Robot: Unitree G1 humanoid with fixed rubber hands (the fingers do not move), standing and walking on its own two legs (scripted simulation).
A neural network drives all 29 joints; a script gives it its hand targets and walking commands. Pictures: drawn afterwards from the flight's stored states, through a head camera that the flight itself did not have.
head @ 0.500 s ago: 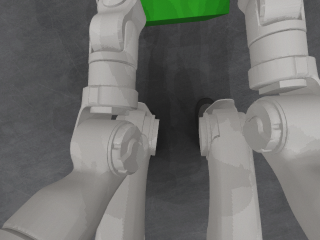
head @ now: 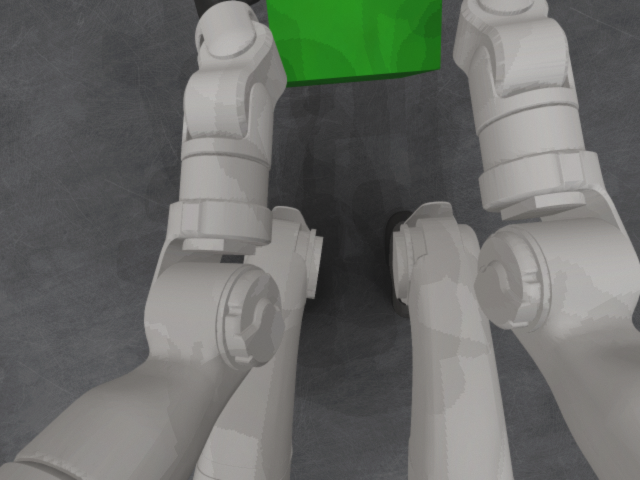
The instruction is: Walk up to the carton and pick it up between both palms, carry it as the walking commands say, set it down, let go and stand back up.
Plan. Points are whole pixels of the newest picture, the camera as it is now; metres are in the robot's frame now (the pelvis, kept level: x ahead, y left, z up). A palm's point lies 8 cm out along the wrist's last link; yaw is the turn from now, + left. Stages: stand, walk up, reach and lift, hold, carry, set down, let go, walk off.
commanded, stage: reach and lift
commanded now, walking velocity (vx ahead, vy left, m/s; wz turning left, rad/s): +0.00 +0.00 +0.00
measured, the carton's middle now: out of the picture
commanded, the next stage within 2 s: none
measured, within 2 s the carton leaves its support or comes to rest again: neither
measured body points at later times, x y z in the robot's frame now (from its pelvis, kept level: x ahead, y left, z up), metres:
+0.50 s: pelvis +0.00 +0.01 +0.05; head +0.32 -0.01 +0.35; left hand +0.53 +0.11 -0.03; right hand +0.55 -0.12 -0.05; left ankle +0.14 +0.12 -0.45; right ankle +0.17 -0.11 -0.45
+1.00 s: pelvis +0.00 +0.00 +0.10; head +0.28 -0.02 +0.44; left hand +0.51 +0.10 +0.04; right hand +0.52 -0.13 +0.02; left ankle +0.14 +0.12 -0.45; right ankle +0.17 -0.11 -0.45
